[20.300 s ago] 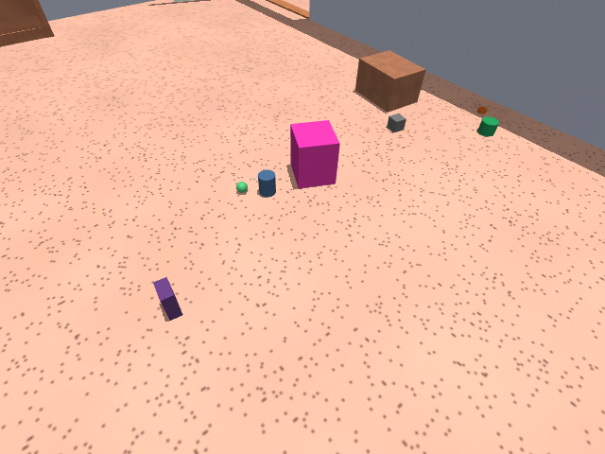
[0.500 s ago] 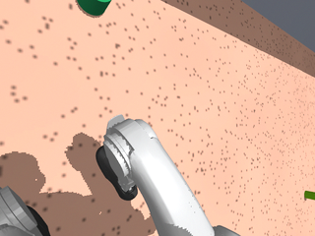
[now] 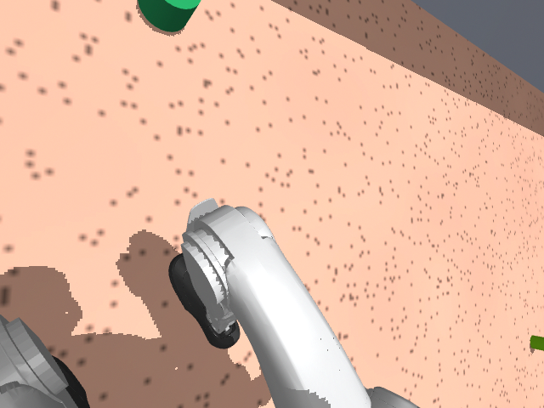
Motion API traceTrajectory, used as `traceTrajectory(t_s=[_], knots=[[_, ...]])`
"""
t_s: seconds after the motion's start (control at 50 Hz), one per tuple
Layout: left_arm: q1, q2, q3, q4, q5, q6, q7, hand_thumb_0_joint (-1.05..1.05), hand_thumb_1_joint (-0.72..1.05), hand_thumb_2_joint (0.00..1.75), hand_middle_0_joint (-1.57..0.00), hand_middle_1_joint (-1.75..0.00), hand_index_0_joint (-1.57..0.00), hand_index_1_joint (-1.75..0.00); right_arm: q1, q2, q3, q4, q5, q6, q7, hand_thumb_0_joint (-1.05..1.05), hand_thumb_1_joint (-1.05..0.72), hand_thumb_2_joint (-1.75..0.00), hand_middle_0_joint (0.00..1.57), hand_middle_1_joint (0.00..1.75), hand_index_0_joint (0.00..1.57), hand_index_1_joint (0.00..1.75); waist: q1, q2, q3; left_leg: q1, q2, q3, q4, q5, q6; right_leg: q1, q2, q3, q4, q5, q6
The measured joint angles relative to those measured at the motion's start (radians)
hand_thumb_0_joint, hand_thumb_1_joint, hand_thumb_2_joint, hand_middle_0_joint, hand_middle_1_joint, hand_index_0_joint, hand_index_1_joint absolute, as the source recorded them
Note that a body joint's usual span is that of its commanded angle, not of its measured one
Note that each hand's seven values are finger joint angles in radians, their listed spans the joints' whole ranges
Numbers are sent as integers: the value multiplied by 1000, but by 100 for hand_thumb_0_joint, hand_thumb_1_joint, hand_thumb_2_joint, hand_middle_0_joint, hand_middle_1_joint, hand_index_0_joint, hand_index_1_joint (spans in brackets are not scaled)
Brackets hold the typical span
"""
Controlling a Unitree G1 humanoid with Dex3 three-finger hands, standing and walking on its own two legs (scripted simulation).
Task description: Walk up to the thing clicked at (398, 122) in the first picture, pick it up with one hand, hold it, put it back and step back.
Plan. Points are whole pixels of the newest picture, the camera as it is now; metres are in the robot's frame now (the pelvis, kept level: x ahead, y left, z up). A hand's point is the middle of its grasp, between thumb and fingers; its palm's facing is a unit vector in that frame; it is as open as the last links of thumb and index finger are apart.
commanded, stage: settle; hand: left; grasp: from above
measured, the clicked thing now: out of the picture +0.48 +0.29 -0.29
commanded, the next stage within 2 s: lift in 1.06 s
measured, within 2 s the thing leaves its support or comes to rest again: leaves its support in 0.52 s
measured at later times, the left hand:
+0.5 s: hand out of the picture +0.47 +0.29 -0.25, palm faces -0.15 -0.41 -0.90, open 10.5 cm
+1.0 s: hand out of the picture +0.46 +0.30 -0.18, palm faces -0.14 -0.41 -0.90, open 10.4 cm
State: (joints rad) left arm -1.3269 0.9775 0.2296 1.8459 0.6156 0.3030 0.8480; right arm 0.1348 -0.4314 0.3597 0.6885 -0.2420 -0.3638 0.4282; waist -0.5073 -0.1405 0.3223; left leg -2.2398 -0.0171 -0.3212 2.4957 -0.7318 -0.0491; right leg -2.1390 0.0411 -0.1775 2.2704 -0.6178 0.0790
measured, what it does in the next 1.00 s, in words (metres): stands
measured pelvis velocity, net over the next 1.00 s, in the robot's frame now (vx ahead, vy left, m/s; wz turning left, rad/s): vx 0.00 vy -0.01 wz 0.05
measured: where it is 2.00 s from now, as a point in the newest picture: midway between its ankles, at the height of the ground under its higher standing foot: (152, 367)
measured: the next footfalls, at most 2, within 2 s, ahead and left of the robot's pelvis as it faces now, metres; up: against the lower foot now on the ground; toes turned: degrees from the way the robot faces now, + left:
none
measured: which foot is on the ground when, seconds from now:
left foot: down 0.00-1.00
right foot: down 0.00-1.00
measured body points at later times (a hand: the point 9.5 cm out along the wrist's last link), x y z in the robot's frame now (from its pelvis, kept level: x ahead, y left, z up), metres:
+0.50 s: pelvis +0.00 +0.00 +0.01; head +0.31 +0.10 +0.31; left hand +0.48 +0.30 -0.20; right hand -0.02 -0.24 -0.03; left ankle +0.07 +0.13 -0.29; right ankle +0.13 -0.13 -0.29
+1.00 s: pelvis +0.00 -0.01 +0.02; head +0.27 +0.08 +0.37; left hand +0.46 +0.32 -0.13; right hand -0.02 -0.26 -0.04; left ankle +0.07 +0.13 -0.29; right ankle +0.13 -0.13 -0.29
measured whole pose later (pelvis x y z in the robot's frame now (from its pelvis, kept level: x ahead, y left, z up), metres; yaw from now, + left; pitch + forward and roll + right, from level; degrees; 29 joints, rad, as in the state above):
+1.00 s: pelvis +0.00 -0.01 +0.02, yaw +3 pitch +31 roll -11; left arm -1.28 0.80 0.28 1.77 0.69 0.40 0.74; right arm 0.20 -0.37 0.19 0.85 -0.19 -0.37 0.40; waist -0.42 -0.03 0.13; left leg -2.24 0.01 -0.23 2.37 -0.70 -0.05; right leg -2.17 0.03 -0.12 2.21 -0.60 0.06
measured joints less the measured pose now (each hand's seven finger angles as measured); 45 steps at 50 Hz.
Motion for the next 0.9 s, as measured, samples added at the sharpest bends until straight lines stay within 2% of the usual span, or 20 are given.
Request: traceTrajectory(t_s=[0.22, 0.36, 0.46, 0.52, 0.64, 0.8, 0.9], knots=[[-2, 6, 1, -8, 3, 4, -10, -1, -10, 66, -57, -78, -60, -72, -3, -1, 1, 1, 1, 0, -5, 0, -91, -90, 20, 29, 20, 30, 0, 1, -1, -5, 1, 4, -5, 6, 0, -7, 0, 2, -3, 6, -1], [14, 2, -9, -27, 47, -1, -45, -1, -11, 66, -59, -76, -62, -69, 4, 12, -2, 3, 12, 6, -9, 0, -91, -90, 20, 29, 20, 30, 9, 9, -11, -15, 8, 8, -18, 13, 3, -18, 4, 5, -16, 16, -1], [30, -18, 9, -68, 56, 4, -60, -2, -10, 64, -60, -74, -63, -67, 16, 24, -13, 1, 19, 4, -6, 0, -91, -90, 20, 29, 20, 30, 28, 12, -15, -13, 14, 16, -35, 20, 6, -18, 6, 9, -32, 24, -1], [38, -43, 26, -95, 57, 17, -60, -2, -9, 62, -61, -72, -64, -66, 31, 31, -32, 5, 21, 5, -2, 0, -91, -90, 20, 29, 20, 30, 43, 17, -31, -13, 16, 22, -48, 24, 6, -20, 5, 13, -41, 26, -5], [44, -89, 32, -127, 57, 48, -68, -2, -7, 58, -63, -68, -65, -63, 51, 35, -75, 38, 33, 6, -2, 0, -91, -90, 20, 29, 20, 30, 62, 42, -91, -11, 19, 37, -76, 26, 4, -24, 0, 23, -56, 24, -12], [45, -135, 18, -110, 79, 79, -106, -2, -7, 57, -65, -66, -67, -62, 66, 32, -143, 102, 50, 11, -13, 0, -90, -90, 20, 29, 20, 30, 77, 100, -174, -7, 22, 58, -101, 20, 5, -28, -5, 37, -64, 12, -17], [50, -162, 25, -91, 76, 94, -113, -2, -8, 57, -65, -66, -67, -61, 67, 44, -162, 133, 53, 7, -17, 0, -90, -90, 20, 29, 20, 30, 87, 115, -193, 2, 25, 74, -114, 24, 6, -29, -7, 51, -65, 13, -19]])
